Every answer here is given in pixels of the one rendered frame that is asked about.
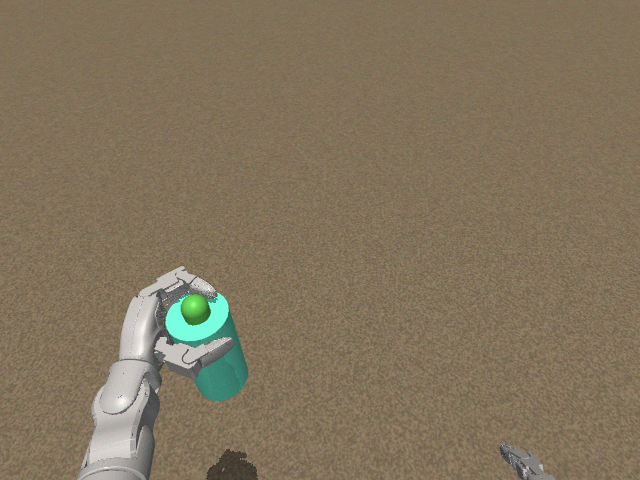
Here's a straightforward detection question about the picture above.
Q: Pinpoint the left robot hand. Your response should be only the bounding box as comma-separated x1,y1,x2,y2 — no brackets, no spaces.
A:
118,266,234,380

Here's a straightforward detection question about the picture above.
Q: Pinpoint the bottle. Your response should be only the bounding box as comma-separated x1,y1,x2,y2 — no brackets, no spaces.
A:
165,293,248,401

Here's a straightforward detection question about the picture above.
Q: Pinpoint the left robot arm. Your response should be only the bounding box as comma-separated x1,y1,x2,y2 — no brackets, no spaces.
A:
77,359,162,480

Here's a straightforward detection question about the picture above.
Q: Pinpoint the right robot hand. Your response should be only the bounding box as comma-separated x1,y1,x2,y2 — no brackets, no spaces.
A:
500,444,555,480

